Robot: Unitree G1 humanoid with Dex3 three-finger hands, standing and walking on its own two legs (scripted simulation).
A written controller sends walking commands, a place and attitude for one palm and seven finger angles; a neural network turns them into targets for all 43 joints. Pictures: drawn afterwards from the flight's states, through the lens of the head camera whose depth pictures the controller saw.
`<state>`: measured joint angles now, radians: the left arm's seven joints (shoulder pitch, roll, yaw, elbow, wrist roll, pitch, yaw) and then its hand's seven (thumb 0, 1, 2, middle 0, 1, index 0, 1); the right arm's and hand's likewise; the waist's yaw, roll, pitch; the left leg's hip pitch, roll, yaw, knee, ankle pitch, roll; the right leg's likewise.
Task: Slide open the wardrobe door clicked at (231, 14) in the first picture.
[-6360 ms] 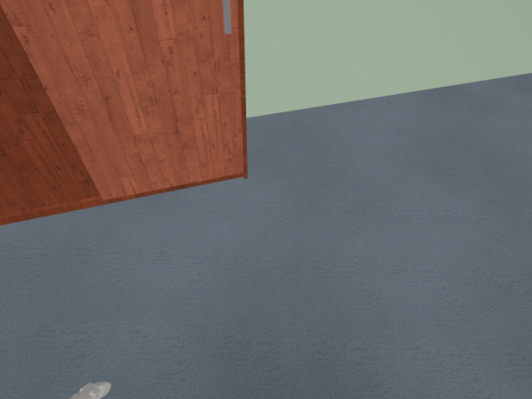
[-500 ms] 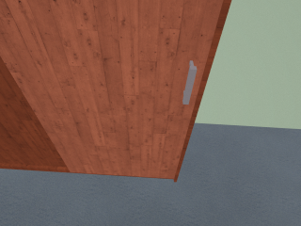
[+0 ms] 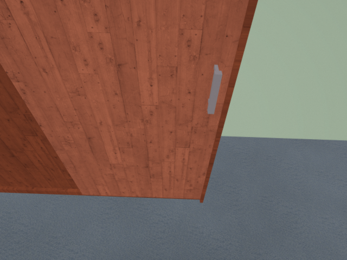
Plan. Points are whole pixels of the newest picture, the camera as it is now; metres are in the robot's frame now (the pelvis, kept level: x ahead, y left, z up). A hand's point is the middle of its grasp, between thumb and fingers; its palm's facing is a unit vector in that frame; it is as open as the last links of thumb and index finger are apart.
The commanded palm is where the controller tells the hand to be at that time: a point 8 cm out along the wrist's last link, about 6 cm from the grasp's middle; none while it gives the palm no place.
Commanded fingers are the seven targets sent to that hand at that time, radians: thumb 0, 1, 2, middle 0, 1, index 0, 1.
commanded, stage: look again from close up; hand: right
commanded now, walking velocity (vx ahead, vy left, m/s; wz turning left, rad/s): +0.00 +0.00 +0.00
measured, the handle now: (213, 89) +0.59 -0.08 +0.09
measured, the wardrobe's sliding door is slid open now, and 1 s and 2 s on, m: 0.00 0.00 0.00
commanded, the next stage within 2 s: none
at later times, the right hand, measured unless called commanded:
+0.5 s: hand out of the picture +0.05 -0.22 -0.16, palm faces -0.01 +0.96 -0.28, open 7.4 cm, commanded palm none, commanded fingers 0.00 -0.90 -0.90 0.20 0.30 0.20 0.30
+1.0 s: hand out of the picture +0.06 -0.23 -0.16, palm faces -0.01 +0.96 -0.29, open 7.4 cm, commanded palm none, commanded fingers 0.00 -0.90 -0.90 0.20 0.30 0.20 0.30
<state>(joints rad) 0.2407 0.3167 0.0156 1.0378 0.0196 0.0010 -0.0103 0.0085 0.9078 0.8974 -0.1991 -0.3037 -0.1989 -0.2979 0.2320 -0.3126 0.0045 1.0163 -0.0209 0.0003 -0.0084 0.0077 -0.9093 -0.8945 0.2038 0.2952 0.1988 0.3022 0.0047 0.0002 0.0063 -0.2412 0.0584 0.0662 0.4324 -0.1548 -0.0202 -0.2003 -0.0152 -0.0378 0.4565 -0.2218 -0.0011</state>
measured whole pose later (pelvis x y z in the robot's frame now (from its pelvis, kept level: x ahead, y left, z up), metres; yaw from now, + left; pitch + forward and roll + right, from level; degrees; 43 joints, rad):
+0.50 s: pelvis +0.01 -0.01 +0.00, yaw +0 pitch -3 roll +0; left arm 0.18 0.26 0.01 1.09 0.01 -0.01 0.00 0.01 0.91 0.90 -0.20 -0.30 -0.20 -0.30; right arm 0.22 -0.26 0.01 1.07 -0.02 -0.01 -0.02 0.01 -0.91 -0.89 0.20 0.30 0.20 0.30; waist 0.00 0.00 0.03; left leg -0.19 0.07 0.07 0.39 -0.15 -0.03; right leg -0.16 -0.01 -0.04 0.42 -0.22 -0.01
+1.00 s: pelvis +0.02 +0.00 +0.01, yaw +0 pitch -2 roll +0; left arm 0.19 0.28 0.01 1.12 0.01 0.00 0.00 0.01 0.91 0.90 -0.20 -0.30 -0.20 -0.30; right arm 0.22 -0.28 0.01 1.08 -0.02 -0.01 -0.02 0.01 -0.91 -0.89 0.20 0.30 0.20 0.30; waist 0.00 0.00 0.04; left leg -0.17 0.06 0.07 0.36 -0.15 -0.03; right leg -0.13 -0.01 -0.03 0.38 -0.21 0.00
